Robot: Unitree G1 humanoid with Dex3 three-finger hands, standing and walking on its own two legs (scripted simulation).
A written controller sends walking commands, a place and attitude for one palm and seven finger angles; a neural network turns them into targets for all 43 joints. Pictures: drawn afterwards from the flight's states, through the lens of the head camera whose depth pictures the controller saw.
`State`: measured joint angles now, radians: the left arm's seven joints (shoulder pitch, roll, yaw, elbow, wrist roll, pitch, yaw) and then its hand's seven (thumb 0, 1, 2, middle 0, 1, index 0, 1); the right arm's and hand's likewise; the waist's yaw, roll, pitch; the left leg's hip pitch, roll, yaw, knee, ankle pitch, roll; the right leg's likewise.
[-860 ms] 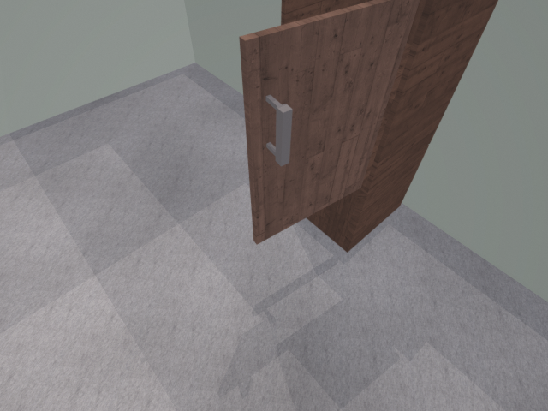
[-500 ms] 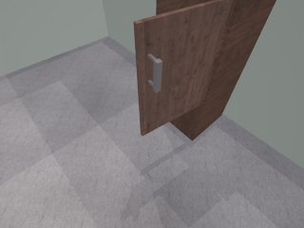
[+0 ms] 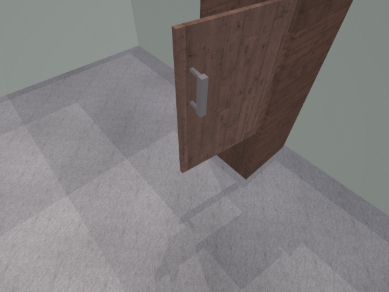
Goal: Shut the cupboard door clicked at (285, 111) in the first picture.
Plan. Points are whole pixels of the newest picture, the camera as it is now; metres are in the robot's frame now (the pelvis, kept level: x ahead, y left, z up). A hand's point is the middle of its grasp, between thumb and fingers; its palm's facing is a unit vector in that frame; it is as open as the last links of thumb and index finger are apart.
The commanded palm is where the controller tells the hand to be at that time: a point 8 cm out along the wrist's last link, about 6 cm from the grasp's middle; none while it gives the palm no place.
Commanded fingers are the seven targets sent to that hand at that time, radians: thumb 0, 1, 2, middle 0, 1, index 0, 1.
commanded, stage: walk to a spot facing it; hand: left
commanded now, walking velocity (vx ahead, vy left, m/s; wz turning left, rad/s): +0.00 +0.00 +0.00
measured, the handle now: (197, 92) +0.61 +0.03 +0.06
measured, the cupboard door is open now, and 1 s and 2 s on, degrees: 82 82 82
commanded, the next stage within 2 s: none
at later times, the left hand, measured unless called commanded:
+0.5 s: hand out of the picture +0.05 +0.18 -0.19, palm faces -0.14 -0.95 -0.28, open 7.4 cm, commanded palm none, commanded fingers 0.00 0.90 0.90 -0.20 -0.30 -0.20 -0.30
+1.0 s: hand out of the picture +0.13 +0.17 -0.19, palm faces -0.37 -0.90 -0.25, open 7.4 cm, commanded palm none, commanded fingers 0.00 0.90 0.90 -0.20 -0.30 -0.20 -0.30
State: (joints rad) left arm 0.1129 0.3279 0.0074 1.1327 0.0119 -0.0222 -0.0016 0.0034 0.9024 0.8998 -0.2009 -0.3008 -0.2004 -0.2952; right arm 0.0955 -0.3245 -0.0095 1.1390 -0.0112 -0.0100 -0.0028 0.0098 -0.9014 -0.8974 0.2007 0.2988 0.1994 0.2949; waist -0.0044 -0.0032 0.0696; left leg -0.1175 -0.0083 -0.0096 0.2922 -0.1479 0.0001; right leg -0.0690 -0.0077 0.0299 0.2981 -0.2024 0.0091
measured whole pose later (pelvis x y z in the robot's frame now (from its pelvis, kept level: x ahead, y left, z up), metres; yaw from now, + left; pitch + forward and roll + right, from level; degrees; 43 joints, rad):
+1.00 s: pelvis -0.03 +0.00 -0.02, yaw -27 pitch +1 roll +0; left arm 0.16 0.28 0.11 0.92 0.03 0.06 -0.02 0.00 0.90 0.90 -0.20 -0.30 -0.20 -0.29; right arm 0.12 -0.20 -0.03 0.90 -0.03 0.01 -0.04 0.01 -0.90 -0.90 0.20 0.30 0.20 0.29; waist 0.04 -0.05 0.11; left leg -0.24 0.05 -0.01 0.52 -0.31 -0.03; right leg -0.51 0.07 0.06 0.99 -0.47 0.04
